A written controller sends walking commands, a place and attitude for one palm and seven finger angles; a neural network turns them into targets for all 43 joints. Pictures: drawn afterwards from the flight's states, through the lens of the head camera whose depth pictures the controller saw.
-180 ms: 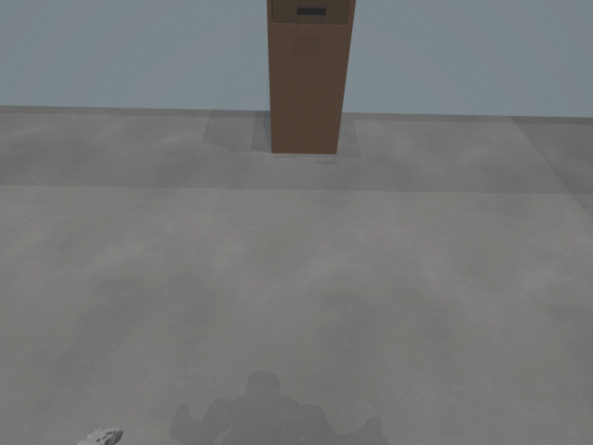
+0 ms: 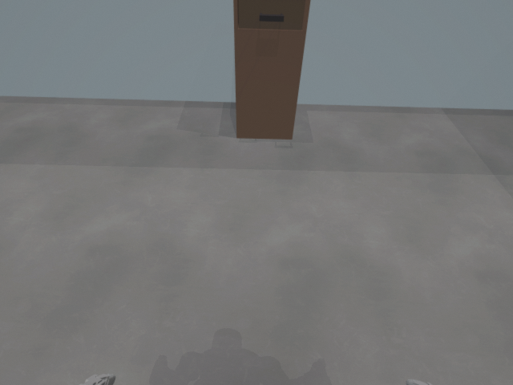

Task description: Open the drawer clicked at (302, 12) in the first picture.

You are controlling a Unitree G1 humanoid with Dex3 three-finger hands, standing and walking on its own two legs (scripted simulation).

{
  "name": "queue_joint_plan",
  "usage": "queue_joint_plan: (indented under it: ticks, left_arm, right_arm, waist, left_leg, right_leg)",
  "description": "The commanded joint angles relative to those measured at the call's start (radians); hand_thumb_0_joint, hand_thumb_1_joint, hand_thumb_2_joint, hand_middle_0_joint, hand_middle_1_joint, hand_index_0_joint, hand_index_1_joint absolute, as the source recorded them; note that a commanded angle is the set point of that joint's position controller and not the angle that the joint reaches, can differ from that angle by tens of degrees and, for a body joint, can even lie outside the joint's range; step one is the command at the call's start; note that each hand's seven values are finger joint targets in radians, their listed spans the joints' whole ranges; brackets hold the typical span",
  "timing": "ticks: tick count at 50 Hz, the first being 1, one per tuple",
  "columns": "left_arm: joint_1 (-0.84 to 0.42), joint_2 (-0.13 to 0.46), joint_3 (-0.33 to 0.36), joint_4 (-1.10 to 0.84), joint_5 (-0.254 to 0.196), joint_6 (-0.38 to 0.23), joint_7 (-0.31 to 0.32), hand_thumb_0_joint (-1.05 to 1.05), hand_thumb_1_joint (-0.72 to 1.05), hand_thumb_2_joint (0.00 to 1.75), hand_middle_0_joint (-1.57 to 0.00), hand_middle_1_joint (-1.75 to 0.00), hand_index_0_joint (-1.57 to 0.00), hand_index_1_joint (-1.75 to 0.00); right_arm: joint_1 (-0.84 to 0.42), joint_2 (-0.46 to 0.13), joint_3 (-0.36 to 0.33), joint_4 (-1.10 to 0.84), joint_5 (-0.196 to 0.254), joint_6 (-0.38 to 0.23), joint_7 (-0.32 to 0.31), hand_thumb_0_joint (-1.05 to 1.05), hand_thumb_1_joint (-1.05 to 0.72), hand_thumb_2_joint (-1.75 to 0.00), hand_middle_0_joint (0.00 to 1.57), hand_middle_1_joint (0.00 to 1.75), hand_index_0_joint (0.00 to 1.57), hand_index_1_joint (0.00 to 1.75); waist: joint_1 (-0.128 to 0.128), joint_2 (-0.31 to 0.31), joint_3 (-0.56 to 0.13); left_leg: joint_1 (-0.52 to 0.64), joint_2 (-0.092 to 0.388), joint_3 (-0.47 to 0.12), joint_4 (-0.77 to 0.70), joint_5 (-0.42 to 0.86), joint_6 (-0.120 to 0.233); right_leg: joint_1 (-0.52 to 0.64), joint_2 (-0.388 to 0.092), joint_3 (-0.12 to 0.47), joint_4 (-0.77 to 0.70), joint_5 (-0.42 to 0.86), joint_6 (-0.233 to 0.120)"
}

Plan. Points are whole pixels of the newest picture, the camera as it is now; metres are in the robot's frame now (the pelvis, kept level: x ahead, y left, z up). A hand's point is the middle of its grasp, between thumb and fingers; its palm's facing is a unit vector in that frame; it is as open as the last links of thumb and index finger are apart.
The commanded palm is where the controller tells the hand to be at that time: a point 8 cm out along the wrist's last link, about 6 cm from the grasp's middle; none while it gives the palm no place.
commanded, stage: stand and wait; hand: left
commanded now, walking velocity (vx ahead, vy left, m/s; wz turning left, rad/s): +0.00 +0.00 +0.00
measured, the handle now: (271, 16) +1.74 +0.03 +0.00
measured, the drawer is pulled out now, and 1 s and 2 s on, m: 0.00 0.00 0.00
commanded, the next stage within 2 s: look at it before walking up in 0.64 s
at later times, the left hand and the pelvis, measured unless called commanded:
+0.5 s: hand out of the picture +0.04 +0.24 -0.15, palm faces -0.03 -0.94 -0.33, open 7.4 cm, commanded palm none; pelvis -0.02 -0.01 +0.01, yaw +0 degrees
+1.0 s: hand out of the picture +0.06 +0.24 -0.15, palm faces -0.03 -0.95 -0.32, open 7.4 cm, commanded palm none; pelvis -0.01 -0.01 +0.01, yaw +0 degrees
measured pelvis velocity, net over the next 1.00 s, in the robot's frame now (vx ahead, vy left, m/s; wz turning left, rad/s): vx -0.01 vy -0.01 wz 0.00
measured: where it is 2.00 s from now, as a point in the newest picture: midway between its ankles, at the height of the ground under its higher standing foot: outside the picture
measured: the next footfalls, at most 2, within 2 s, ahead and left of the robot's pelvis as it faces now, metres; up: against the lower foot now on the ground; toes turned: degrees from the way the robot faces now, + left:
none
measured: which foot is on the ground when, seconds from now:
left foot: down 0.00-1.00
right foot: down 0.00-1.00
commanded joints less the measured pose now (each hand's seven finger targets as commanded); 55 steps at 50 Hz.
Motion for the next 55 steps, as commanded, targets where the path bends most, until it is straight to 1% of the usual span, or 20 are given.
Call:
queue_joint_plan:
  ticks: [1,3,8,11,15,16,17,18,22,26,27,30,36,39,41,44,46,50,54,55]
  left_arm:
    - [-0.056,0.208,0.051,-0.059,-0.001,-0.024,0.018,0.0,0.9,0.9,-0.2,-0.3,-0.2,-0.3]
    - [-0.053,0.205,0.05,-0.05,-0.001,-0.024,0.018,0.0,0.9,0.9,-0.2,-0.3,-0.2,-0.3]
    - [-0.047,0.204,0.05,-0.03,-0.002,-0.024,0.017,0.0,0.9,0.9,-0.2,-0.3,-0.2,-0.3]
    - [-0.042,0.205,0.05,-0.017,-0.002,-0.025,0.016,0.0,0.9,0.9,-0.2,-0.3,-0.2,-0.3]
    - [-0.038,0.206,0.047,0.0,-0.003,-0.025,0.015,0.0,0.9,0.9,-0.2,-0.3,-0.2,-0.3]
    - [-0.035,0.207,0.048,0.005,-0.002,-0.025,0.016,0.0,0.9,0.9,-0.2,-0.3,-0.2,-0.3]
    - [-0.037,0.207,0.048,0.009,-0.002,-0.025,0.015,0.0,0.9,0.9,-0.2,-0.3,-0.2,-0.3]
    - [-0.037,0.208,0.048,0.012,-0.003,-0.024,0.015,0.0,0.9,0.9,-0.2,-0.3,-0.2,-0.3]
    - [-0.031,0.21,0.047,0.026,-0.003,-0.026,0.016,0.0,0.9,0.9,-0.2,-0.3,-0.2,-0.3]
    - [-0.028,0.212,0.045,0.034,-0.003,-0.028,0.016,0.0,0.9,0.9,-0.2,-0.3,-0.2,-0.3]
    - [-0.029,0.21,0.046,0.033,-0.003,-0.028,0.016,0.0,0.9,0.9,-0.2,-0.3,-0.2,-0.3]
    - [-0.03,0.209,0.045,0.037,-0.003,-0.03,0.016,0.0,0.9,0.9,-0.2,-0.3,-0.2,-0.3]
    - [-0.031,0.21,0.045,0.038,-0.001,-0.027,0.016,0.0,0.9,0.9,-0.2,-0.3,-0.2,-0.3]
    - [-0.036,0.208,0.045,0.038,-0.001,-0.026,0.016,0.0,0.9,0.9,-0.2,-0.3,-0.2,-0.3]
    - [-0.035,0.207,0.046,0.039,0.0,-0.027,0.016,0.0,0.9,0.9,-0.2,-0.3,-0.2,-0.3]
    - [-0.037,0.205,0.045,0.039,-0.001,-0.026,0.016,0.0,0.9,0.9,-0.2,-0.3,-0.2,-0.3]
    - [-0.034,0.207,0.047,0.037,0.0,-0.028,0.016,0.0,0.9,0.9,-0.2,-0.3,-0.2,-0.3]
    - [-0.034,0.204,0.045,0.041,-0.001,-0.028,0.016,0.0,0.9,0.9,-0.2,-0.3,-0.2,-0.3]
    - [-0.033,0.205,0.044,0.043,-0.001,-0.029,0.016,0.0,0.9,0.9,-0.2,-0.3,-0.2,-0.3]
    - [-0.032,0.205,0.046,0.043,-0.001,-0.031,0.016,0.0,0.9,0.9,-0.2,-0.3,-0.2,-0.3]
  right_arm:
    - [-0.047,-0.217,-0.059,-0.056,0.006,-0.022,-0.018,0.0,-0.9,-0.9,0.2,0.3,0.2,0.3]
    - [-0.049,-0.216,-0.058,-0.047,0.006,-0.023,-0.018,0.0,-0.9,-0.9,0.2,0.3,0.2,0.3]
    - [-0.053,-0.215,-0.056,-0.026,0.007,-0.022,-0.018,0.0,-0.9,-0.9,0.2,0.3,0.2,0.3]
    - [-0.046,-0.216,-0.055,-0.013,0.009,-0.022,-0.017,0.0,-0.9,-0.9,0.2,0.3,0.2,0.3]
    - [-0.043,-0.22,-0.054,0.007,0.01,-0.02,-0.016,0.0,-0.9,-0.9,0.2,0.3,0.2,0.3]
    - [-0.041,-0.219,-0.054,0.012,0.01,-0.019,-0.016,0.0,-0.9,-0.9,0.2,0.3,0.2,0.3]
    - [-0.037,-0.222,-0.054,0.018,0.01,-0.02,-0.016,0.0,-0.9,-0.9,0.2,0.3,0.2,0.3]
    - [-0.033,-0.222,-0.052,0.023,0.011,-0.02,-0.016,0.0,-0.9,-0.9,0.2,0.3,0.2,0.3]
    - [-0.026,-0.223,-0.052,0.037,0.012,-0.021,-0.015,0.0,-0.9,-0.9,0.2,0.3,0.2,0.3]
    - [-0.022,-0.221,-0.051,0.047,0.012,-0.019,-0.014,0.0,-0.9,-0.9,0.2,0.3,0.2,0.3]
    - [-0.024,-0.222,-0.052,0.049,0.011,-0.02,-0.014,0.0,-0.9,-0.9,0.2,0.3,0.2,0.3]
    - [-0.02,-0.222,-0.051,0.055,0.012,-0.021,-0.014,0.0,-0.9,-0.9,0.2,0.3,0.2,0.3]
    - [-0.023,-0.221,-0.05,0.061,0.012,-0.018,-0.013,0.0,-0.9,-0.9,0.2,0.3,0.2,0.3]
    - [-0.021,-0.222,-0.05,0.062,0.012,-0.02,-0.013,0.0,-0.9,-0.9,0.2,0.3,0.2,0.3]
    - [-0.022,-0.219,-0.05,0.062,0.013,-0.02,-0.013,0.0,-0.9,-0.9,0.2,0.3,0.2,0.3]
    - [-0.024,-0.222,-0.049,0.062,0.013,-0.022,-0.013,0.0,-0.9,-0.9,0.2,0.3,0.2,0.3]
    - [-0.023,-0.221,-0.05,0.062,0.014,-0.022,-0.014,0.0,-0.9,-0.9,0.2,0.3,0.2,0.3]
    - [-0.03,-0.224,-0.049,0.064,0.013,-0.022,-0.014,0.0,-0.9,-0.9,0.2,0.3,0.2,0.3]
    - [-0.031,-0.222,-0.049,0.064,0.014,-0.021,-0.014,0.0,-0.9,-0.9,0.2,0.3,0.2,0.3]
    - [-0.029,-0.221,-0.049,0.066,0.014,-0.022,-0.015,0.0,-0.9,-0.9,0.2,0.3,0.2,0.3]
  waist:
    - [-0.008,0.009,-0.028]
    - [-0.008,0.009,-0.038]
    - [-0.004,0.022,-0.029]
    - [-0.006,0.014,-0.036]
    - [-0.005,0.016,-0.011]
    - [-0.004,0.005,-0.013]
    - [-0.006,0.014,-0.013]
    - [-0.005,0.009,-0.01]
    - [-0.004,0.014,-0.016]
    - [-0.003,-0.005,-0.009]
    - [-0.005,0.005,-0.009]
    - [-0.005,0.004,-0.015]
    - [-0.003,0.008,0.018]
    - [-0.005,0.023,0.009]
    - [-0.003,0.011,0.004]
    - [-0.003,0.017,-0.002]
    - [-0.002,0.008,-0.011]
    - [-0.003,0.022,-0.013]
    - [-0.003,0.01,-0.016]
    - [-0.004,0.001,-0.026]
  left_leg:
    - [0.002,0.116,-0.091,-0.103,0.204,0.035]
    - [0.011,0.117,-0.093,-0.112,0.199,0.034]
    - [0.006,0.118,-0.1,-0.127,0.164,0.032]
    - [0.012,0.12,-0.101,-0.129,0.165,0.031]
    - [0.005,0.12,-0.102,-0.143,0.131,0.028]
    - [0.008,0.121,-0.102,-0.144,0.126,0.029]
    - [0.005,0.121,-0.102,-0.149,0.12,0.027]
    - [-0.002,0.121,-0.108,-0.155,0.104,0.028]
    - [0.004,0.123,-0.107,-0.156,0.117,0.026]
    - [0.01,0.123,-0.104,-0.156,0.119,0.024]
    - [0.013,0.123,-0.102,-0.155,0.127,0.023]
    - [0.015,0.125,-0.103,-0.158,0.139,0.022]
    - [0.0,0.123,-0.107,-0.172,0.093,0.021]
    - [0.001,0.126,-0.109,-0.179,0.095,0.02]
    - [0.004,0.127,-0.112,-0.178,0.11,0.022]
    - [0.01,0.13,-0.111,-0.183,0.117,0.022]
    - [0.016,0.13,-0.105,-0.176,0.135,0.022]
    - [0.031,0.13,-0.103,-0.178,0.144,0.02]
    - [0.036,0.131,-0.102,-0.176,0.16,0.02]
    - [0.042,0.131,-0.099,-0.17,0.175,0.019]
  right_leg:
    - [0.0,-0.083,0.077,-0.091,0.167,-0.049]
    - [0.004,-0.084,0.081,-0.097,0.162,-0.048]
    - [0.006,-0.087,0.085,-0.12,0.129,-0.048]
    - [0.01,-0.087,0.089,-0.127,0.132,-0.049]
    - [-0.001,-0.089,0.096,-0.145,0.1,-0.048]
    - [-0.001,-0.09,0.095,-0.148,0.093,-0.049]
    - [-0.001,-0.091,0.097,-0.15,0.086,-0.049]
    - [0.001,-0.087,0.1,-0.153,0.069,-0.048]
    - [0.009,-0.092,0.102,-0.159,0.08,-0.049]
    - [0.001,-0.095,0.106,-0.17,0.078,-0.05]
    - [0.0,-0.096,0.108,-0.169,0.088,-0.05]
    - [0.008,-0.096,0.109,-0.171,0.102,-0.05]
    - [-0.014,-0.091,0.111,-0.183,0.047,-0.048]
    - [-0.007,-0.089,0.11,-0.18,0.055,-0.046]
    - [0.0,-0.088,0.107,-0.177,0.074,-0.046]
    - [0.007,-0.088,0.103,-0.174,0.087,-0.044]
    - [0.014,-0.091,0.103,-0.174,0.106,-0.045]
    - [0.01,-0.09,0.101,-0.173,0.118,-0.043]
    - [0.018,-0.093,0.103,-0.176,0.139,-0.045]
    - [0.024,-0.095,0.103,-0.175,0.155,-0.045]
